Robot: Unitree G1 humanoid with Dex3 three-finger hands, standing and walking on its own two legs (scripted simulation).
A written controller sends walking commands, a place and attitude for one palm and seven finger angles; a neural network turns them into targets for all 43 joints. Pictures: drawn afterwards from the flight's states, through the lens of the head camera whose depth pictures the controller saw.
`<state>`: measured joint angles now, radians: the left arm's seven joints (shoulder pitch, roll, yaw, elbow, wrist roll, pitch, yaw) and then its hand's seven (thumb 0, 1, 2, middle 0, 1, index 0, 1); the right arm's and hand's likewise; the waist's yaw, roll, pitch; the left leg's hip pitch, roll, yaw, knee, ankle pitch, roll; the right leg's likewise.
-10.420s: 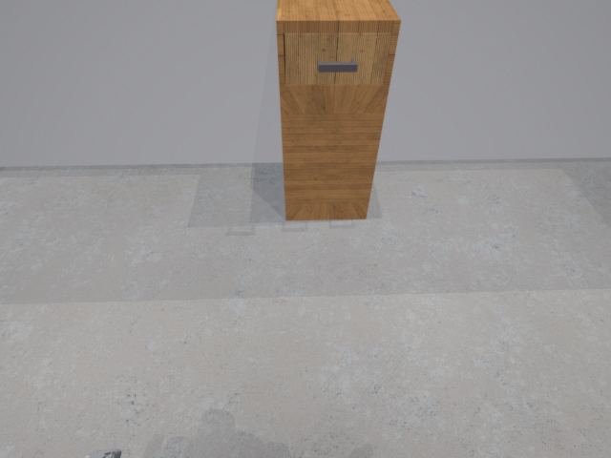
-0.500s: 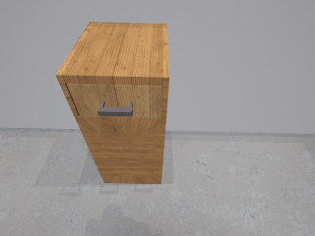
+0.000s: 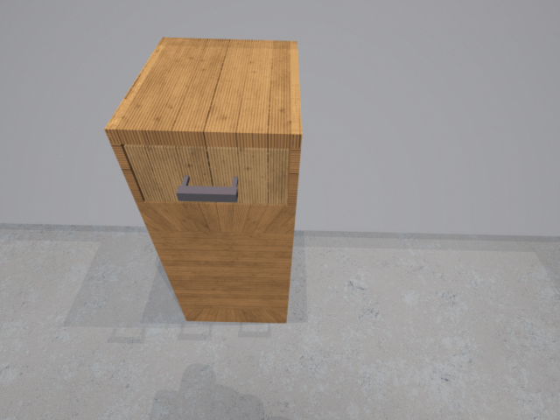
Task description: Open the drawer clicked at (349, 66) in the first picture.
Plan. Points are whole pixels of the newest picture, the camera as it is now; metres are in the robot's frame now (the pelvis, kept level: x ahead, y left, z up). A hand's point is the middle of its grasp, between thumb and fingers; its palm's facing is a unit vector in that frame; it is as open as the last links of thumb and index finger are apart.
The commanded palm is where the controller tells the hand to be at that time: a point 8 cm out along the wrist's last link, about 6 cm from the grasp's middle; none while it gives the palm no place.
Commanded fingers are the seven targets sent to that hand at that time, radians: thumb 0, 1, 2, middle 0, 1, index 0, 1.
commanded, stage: look again from close up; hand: left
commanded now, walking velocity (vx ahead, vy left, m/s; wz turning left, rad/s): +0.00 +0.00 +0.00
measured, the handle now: (209, 187) +0.56 +0.18 -0.03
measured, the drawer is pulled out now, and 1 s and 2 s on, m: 0.00 0.00 0.00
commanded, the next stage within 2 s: raise the hand with hooked fingers in 0.52 s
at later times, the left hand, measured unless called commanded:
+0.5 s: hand out of the picture +0.03 +0.17 -0.17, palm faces +0.02 -0.98 -0.22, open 7.3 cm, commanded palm none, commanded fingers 0.00 0.90 0.90 -0.20 -0.30 -0.20 -0.30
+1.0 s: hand (170, 382) +0.19 +0.18 -0.06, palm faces -0.10 -0.17 -0.98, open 8.3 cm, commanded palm +0.17 +0.20 -0.02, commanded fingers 0.00 0.43 0.70 -0.23 -0.60 -0.23 -0.60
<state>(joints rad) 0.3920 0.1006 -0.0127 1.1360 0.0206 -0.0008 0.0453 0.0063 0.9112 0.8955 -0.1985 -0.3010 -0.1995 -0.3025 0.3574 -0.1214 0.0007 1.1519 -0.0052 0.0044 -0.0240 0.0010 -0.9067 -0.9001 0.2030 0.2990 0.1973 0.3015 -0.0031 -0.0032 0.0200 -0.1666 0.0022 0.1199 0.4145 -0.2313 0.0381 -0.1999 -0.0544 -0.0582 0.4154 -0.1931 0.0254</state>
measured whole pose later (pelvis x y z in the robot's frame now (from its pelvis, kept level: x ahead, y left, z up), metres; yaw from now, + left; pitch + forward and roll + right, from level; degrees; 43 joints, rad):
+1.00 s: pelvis +0.01 -0.04 -0.04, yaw -2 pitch +10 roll +3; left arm 0.44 0.31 -0.05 0.06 1.05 -0.10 0.42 0.01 0.66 0.79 -0.22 -0.46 -0.22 -0.46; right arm 0.08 -0.28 -0.07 0.54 -0.06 -0.01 0.03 0.01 -0.91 -0.90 0.20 0.30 0.20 0.30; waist 0.08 -0.02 -0.12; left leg -0.54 0.05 0.15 0.75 -0.38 -0.01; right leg -0.63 -0.03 -0.01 0.83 -0.38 -0.04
